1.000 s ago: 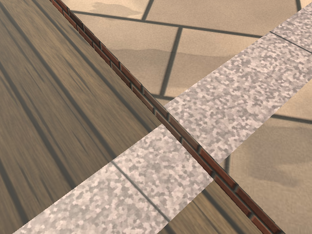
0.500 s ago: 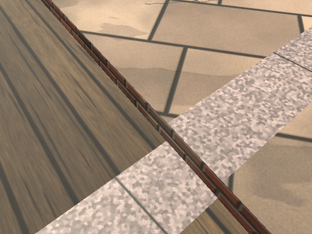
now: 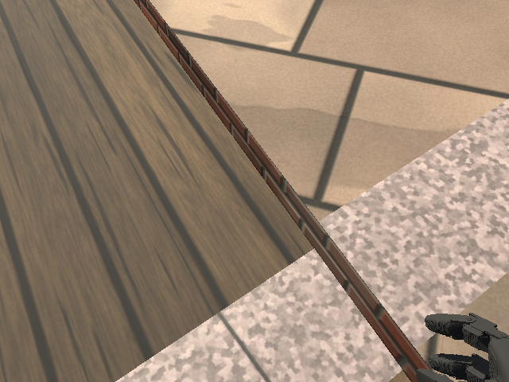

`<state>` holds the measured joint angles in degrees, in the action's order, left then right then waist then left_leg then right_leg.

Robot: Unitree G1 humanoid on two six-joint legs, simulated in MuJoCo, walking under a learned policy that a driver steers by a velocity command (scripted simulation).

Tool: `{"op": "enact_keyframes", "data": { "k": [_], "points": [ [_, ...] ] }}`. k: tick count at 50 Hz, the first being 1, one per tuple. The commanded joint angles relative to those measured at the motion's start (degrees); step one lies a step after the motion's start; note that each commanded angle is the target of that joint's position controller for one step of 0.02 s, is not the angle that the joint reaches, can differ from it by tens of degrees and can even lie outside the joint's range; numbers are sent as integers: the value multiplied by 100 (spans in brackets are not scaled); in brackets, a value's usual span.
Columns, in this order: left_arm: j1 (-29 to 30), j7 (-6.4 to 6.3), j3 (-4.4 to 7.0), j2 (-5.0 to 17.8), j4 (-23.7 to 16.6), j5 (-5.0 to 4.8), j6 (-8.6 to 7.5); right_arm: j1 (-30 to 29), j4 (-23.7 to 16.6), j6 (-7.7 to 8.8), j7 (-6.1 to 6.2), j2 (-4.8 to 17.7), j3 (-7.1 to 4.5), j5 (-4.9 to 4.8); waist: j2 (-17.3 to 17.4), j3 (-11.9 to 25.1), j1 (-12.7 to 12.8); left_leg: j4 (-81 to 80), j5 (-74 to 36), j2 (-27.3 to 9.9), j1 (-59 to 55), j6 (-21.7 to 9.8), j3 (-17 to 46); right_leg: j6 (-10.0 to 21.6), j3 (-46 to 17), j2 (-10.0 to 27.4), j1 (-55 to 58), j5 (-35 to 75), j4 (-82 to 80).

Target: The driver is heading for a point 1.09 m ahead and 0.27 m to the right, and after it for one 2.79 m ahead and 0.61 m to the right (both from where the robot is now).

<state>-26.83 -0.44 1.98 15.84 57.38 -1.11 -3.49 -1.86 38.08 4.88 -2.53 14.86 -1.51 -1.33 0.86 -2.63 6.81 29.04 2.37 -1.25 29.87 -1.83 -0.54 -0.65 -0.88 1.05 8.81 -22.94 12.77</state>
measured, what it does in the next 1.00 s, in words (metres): walks ahead, turning right: left foot, then right foot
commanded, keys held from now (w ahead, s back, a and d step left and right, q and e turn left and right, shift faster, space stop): w+e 0.80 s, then w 0.20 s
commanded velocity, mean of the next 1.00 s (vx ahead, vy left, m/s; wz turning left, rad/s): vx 0.49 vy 0.00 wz -0.46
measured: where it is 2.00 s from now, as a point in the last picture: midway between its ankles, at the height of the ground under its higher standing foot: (420, 171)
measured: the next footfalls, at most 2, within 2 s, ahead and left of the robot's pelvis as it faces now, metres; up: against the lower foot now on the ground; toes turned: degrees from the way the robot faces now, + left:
left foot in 0.02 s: +0.19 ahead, +0.13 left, +0.00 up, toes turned +0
right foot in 0.56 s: +0.41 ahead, -0.13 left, +0.00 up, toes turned -20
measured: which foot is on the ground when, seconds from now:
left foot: up 0.00-0.00, down 0.02-0.54, up 0.56-0.88, down 0.90-1.00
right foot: down 0.00-0.02, up 0.04-0.54, down 0.56-1.00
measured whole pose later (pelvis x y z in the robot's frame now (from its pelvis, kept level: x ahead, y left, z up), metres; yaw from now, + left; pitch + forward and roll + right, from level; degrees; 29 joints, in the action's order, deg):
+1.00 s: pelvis +0.54 -0.10 +0.02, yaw -30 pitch +3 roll +3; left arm -26.0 -2.9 2.3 13.3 43.7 0.0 0.5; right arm 1.4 40.9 4.1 -2.5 11.8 -1.0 -0.2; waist 0.3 -0.8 4.6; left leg 60.1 17.6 -2.7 38.7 3.4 -2.2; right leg 4.0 -10.6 -1.6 1.1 -21.0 18.0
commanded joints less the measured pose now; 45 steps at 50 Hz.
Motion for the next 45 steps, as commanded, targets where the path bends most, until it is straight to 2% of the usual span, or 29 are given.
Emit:
{"op": "enact_keyframes", "data": {
  "k": [1,2,3,4,5,6,7,8,10,12,15,18,21,22,24,26,27,28,29,30,31,32,33,34,35,38,40,42,45],
  "points": [
    [389,-22,205,1068,-410,67,-15,1801,128,53,141,1201,-504,14,-591,961,-1544,113,169,-22,-3126,-404,102,585,-358,907,-1641,4476,2201],
    [111,-18,53,507,-615,202,-39,2646,273,-1,226,1668,-613,153,515,1967,-1597,99,960,-1418,-5014,-774,1790,338,-85,280,-3192,2189,4240],
    [-497,-4,-59,84,-598,4,-142,2616,295,-5,151,1669,-550,213,1869,2687,-1225,-1108,2349,-2355,-5462,-1354,4311,227,-551,-348,-4290,-1026,5652],
    [-1,3,136,799,-624,-178,-174,2203,261,26,142,1077,-402,159,1165,1698,-1262,-1439,2863,-2110,-4662,-1084,3925,257,-799,3,-4769,-752,6204],
    [481,-5,200,940,-758,-227,-179,1796,261,56,146,850,-334,96,819,897,-1161,-1504,2425,-1933,-3826,-882,2889,316,-610,266,-4913,-182,6143],
    [641,-49,204,828,-756,-161,-167,1461,283,95,129,724,-302,122,410,606,-965,-1627,1651,-1690,-3143,-787,2227,310,-544,493,-4665,272,5939],
    [636,-60,235,723,-728,-96,-117,1258,325,140,109,586,-282,164,462,407,-804,-1779,1053,-1463,-2667,-724,1625,298,-587,646,-4413,572,5683],
    [516,-45,238,595,-699,-93,-39,1124,383,182,108,509,-276,210,554,373,-653,-1944,787,-1334,-2369,-696,1216,287,-607,751,-4128,764,5588],
    [542,-35,229,373,-759,-95,87,1060,505,260,117,468,-293,192,466,228,-549,-2175,307,-1284,-2069,-797,706,234,-553,806,-4097,887,5479],
    [823,-45,243,362,-949,-47,161,1055,596,292,159,592,-340,204,329,24,-516,-2331,41,-1311,-1979,-878,336,158,-584,826,-4438,1196,5224],
    [1286,27,232,358,-1184,-10,106,1179,708,264,249,763,-391,230,155,-132,-607,-2435,-231,-1264,-2150,-907,-157,55,-568,780,-4731,2009,4272],
    [1902,168,158,267,-1412,11,48,1328,767,200,308,938,-428,190,5,-250,-841,-2460,-513,-1212,-2344,-832,-667,69,-150,682,-4585,2604,3253],
    [2185,247,72,142,-1609,24,124,1672,885,15,331,1009,-443,106,62,-293,-999,-2132,-1076,-1396,-2969,-853,-892,164,198,575,-4640,2165,3125],
    [2305,270,78,204,-1715,15,146,1725,904,-48,329,1053,-458,62,56,-324,-1008,-1963,-1457,-1459,-3184,-812,-960,248,250,549,-4682,1922,3022],
    [2231,316,146,386,-1844,23,181,1612,848,-174,346,1190,-474,41,205,-54,-795,-1267,-3549,-1555,-3521,-686,-1140,491,530,257,-4261,1296,2975],
    [1439,324,333,697,-1737,23,239,1443,740,-255,360,1366,-506,-13,404,544,-302,168,-5011,-1489,-3513,-538,-1253,722,797,-203,-3091,919,2785],
    [593,268,500,917,-1526,15,253,1289,702,-252,339,1345,-490,-95,291,919,168,1326,-4685,-1223,-3036,-345,-1337,903,879,-474,-1864,1471,2067],
    [-209,131,677,1322,-1297,-15,302,1278,645,-164,319,1057,-387,10,-277,1039,498,3119,-2037,-829,-1518,4,-1251,1110,42,-150,-326,1971,1646],
    [184,80,699,2002,-1455,44,246,1883,429,31,229,103,-117,246,-1743,1196,-468,5180,3277,266,878,349,-633,2069,-3042,1369,953,2718,1586],
    [75,169,601,1555,-1637,96,104,1513,333,261,168,573,-147,59,-766,2001,-19,5579,3240,296,1439,302,642,2619,-4501,1950,1076,1557,550],
    [300,195,519,1211,-1601,94,14,1031,191,353,160,809,-236,-156,-346,1117,-91,5334,2627,21,1887,173,601,2397,-3882,1781,517,936,299],
    [639,200,443,927,-1626,37,-9,950,183,372,204,762,-219,-95,-62,633,-331,4891,2088,-233,1789,138,536,2121,-3297,1531,-197,885,234],
    [1017,184,367,742,-1744,59,-23,942,249,334,253,794,-244,50,28,340,-530,4512,1760,-377,1452,189,535,1953,-2845,1321,-877,1313,115],
    [1221,153,318,648,-1859,151,-32,1060,263,258,256,876,-286,124,-47,240,-704,4334,1473,-453,1075,296,562,1883,-2505,1187,-1339,1927,12],
    [1271,109,313,688,-1902,165,-28,1136,264,184,245,862,-303,179,-134,234,-804,4158,1290,-449,848,400,496,1828,-2204,1059,-1597,2484,-43],
    [981,-32,351,842,-1914,137,28,959,156,47,197,466,-217,265,-200,272,-774,3530,753,-308,844,674,138,1672,-1425,734,-1822,3994,127],
    [759,-121,343,815,-1909,119,108,390,-40,1,187,248,-138,259,-347,204,-592,2547,189,-104,690,751,-59,1421,-1119,470,-1980,4079,277],
    [538,-176,285,656,-1871,182,231,441,64,-87,156,-18,-44,168,-820,408,-486,2376,14,108,388,825,-255,1318,-1027,440,-1808,3938,458],
    [79,-225,249,612,-1739,146,264,86,-52,-112,83,188,-81,52,-823,164,-297,2455,457,-35,1416,694,-55,1460,-1821,1017,-779,3224,411]
  ]
}}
